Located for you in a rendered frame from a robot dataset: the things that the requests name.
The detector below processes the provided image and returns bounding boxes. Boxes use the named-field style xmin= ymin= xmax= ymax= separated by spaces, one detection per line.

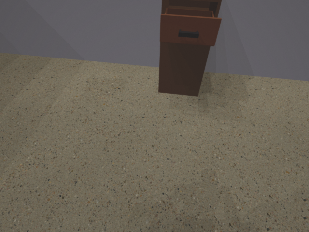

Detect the handle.
xmin=178 ymin=29 xmax=199 ymax=38

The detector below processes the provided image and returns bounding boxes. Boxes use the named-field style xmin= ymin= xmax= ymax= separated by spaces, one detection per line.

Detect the cabinet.
xmin=158 ymin=0 xmax=222 ymax=97

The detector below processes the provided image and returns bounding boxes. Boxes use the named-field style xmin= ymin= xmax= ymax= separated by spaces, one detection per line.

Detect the drawer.
xmin=160 ymin=8 xmax=222 ymax=46

